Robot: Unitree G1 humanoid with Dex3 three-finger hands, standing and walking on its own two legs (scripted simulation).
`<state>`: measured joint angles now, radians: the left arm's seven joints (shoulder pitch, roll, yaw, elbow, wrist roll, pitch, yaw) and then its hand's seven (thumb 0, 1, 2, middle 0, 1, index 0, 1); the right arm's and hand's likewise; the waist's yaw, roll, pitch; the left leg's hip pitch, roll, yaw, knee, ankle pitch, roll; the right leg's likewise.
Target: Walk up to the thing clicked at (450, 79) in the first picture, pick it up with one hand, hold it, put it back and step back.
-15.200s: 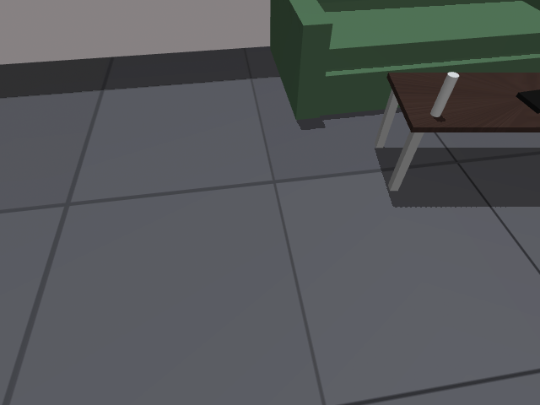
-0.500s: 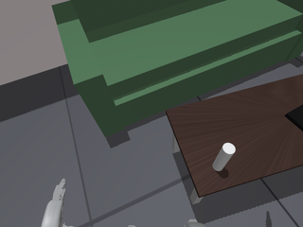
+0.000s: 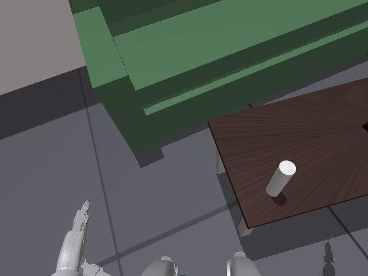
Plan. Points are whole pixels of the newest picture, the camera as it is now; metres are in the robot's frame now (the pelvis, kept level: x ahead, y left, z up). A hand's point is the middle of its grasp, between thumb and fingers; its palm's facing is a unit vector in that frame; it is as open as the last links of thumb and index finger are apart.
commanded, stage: approach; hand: right
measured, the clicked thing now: (279, 180) +0.39 -0.22 -0.20
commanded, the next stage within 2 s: close in in 0.30 s
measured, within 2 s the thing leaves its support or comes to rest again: neither
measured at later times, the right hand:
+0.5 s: hand (312, 186) +0.37 -0.31 -0.20, palm faces +0.22 +0.97 +0.06, open 17.6 cm
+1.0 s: hand (281, 186) +0.38 -0.23 -0.22, palm faces +0.21 +0.98 +0.04, open 17.6 cm
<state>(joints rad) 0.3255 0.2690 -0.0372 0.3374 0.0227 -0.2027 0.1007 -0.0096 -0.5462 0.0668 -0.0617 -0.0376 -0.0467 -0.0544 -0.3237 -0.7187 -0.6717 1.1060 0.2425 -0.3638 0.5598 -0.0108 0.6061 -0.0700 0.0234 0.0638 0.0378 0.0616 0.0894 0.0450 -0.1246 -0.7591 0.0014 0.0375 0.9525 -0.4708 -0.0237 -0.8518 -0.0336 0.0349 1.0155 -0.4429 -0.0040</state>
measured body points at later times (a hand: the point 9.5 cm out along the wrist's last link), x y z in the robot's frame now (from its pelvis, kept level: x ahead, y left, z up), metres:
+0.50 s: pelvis -0.05 +0.00 -0.14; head +0.13 -0.09 +0.26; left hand +0.12 +0.27 -0.04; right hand +0.36 -0.36 -0.20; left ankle -0.01 +0.14 -0.68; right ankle +0.02 -0.11 -0.68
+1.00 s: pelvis -0.06 +0.00 -0.16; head +0.11 -0.07 +0.25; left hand +0.11 +0.27 -0.03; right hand +0.36 -0.28 -0.22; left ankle -0.01 +0.14 -0.68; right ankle +0.02 -0.11 -0.68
